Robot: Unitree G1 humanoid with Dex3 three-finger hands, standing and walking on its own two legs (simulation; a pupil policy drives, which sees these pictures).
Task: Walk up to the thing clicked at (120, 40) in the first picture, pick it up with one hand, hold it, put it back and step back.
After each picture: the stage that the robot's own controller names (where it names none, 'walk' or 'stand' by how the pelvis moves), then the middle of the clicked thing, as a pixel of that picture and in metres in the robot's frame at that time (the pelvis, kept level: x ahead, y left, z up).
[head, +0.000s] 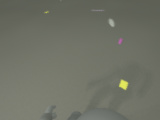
stand; (120, 41) +1.79 -0.62 -0.72
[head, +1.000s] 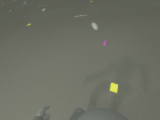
walk; (104, 43) +1.75 -0.11 -0.70
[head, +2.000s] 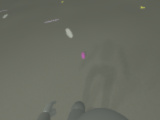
walk; (83, 55) +1.19 +0.27 -0.71
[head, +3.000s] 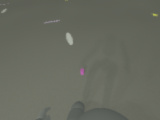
walk; (82, 71) +0.77 +0.22 -0.71
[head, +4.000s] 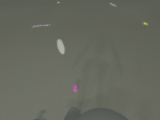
walk; (75, 88) +0.49 +0.19 -0.70
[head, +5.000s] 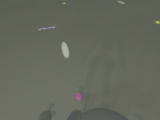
stand; (78, 96) +0.37 +0.18 -0.72
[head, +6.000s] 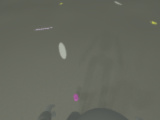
stand; (75, 97) +0.36 +0.20 -0.72
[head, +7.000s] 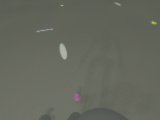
stand; (76, 97) +0.38 +0.20 -0.73
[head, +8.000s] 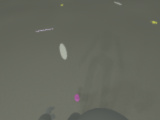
stand; (77, 97) +0.37 +0.20 -0.73
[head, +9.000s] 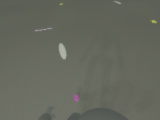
go down; (76, 97) +0.36 +0.20 -0.73
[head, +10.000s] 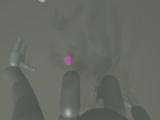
go down; (67, 60) +0.44 +0.22 -0.36
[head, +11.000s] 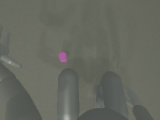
go down; (63, 57) +0.43 +0.25 -0.30
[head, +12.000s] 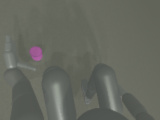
close in; (36, 54) +0.42 +0.28 -0.22
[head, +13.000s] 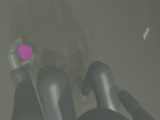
close; (25, 53) +0.41 +0.29 -0.22
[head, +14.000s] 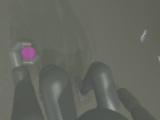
lift; (28, 54) +0.39 +0.28 -0.22
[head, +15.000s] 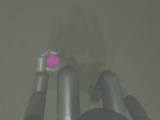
lift; (52, 61) +0.33 +0.28 -0.11
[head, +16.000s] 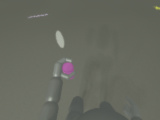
lift; (68, 71) +0.32 +0.17 +0.04
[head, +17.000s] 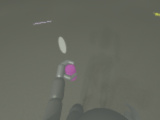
hold; (71, 72) +0.32 +0.17 +0.02
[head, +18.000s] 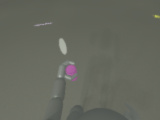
hold; (72, 73) +0.32 +0.16 +0.02
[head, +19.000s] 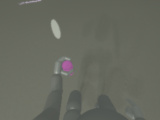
crouch; (68, 68) +0.36 +0.18 -0.04
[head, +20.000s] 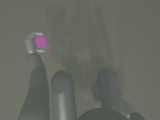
lower; (43, 45) +0.48 +0.29 -0.09
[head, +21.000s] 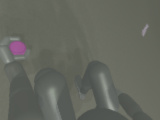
lower; (19, 50) +0.42 +0.30 -0.23
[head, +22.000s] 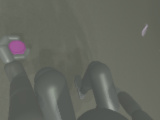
lower; (18, 50) +0.42 +0.31 -0.23
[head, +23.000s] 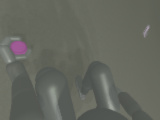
lower; (20, 50) +0.42 +0.31 -0.22
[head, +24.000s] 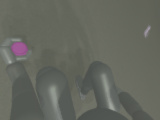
lower; (21, 51) +0.41 +0.31 -0.22
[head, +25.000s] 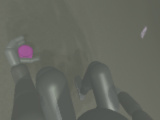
open; (25, 54) +0.41 +0.28 -0.23
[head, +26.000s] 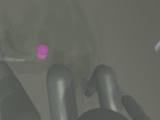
stand; (42, 52) +0.41 +0.27 -0.24
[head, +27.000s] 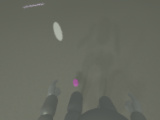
stand; (75, 82) +0.40 +0.18 -0.58
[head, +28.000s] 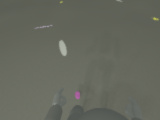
stand; (77, 95) +0.39 +0.18 -0.66
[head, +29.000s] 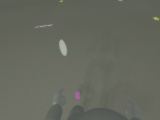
stand; (77, 95) +0.38 +0.17 -0.67
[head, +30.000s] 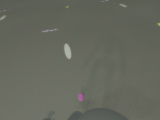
stand; (80, 97) +0.39 +0.16 -0.72
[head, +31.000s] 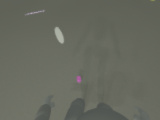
walk; (78, 79) +0.48 +0.17 -0.70
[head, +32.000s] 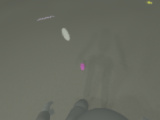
walk; (82, 66) +0.79 +0.22 -0.70
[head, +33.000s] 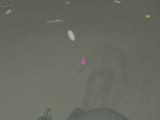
stand; (83, 61) +1.06 +0.20 -0.70
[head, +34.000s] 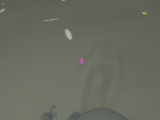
stand; (82, 61) +1.04 +0.22 -0.73
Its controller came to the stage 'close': yes
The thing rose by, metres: 0.71
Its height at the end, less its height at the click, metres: +0.00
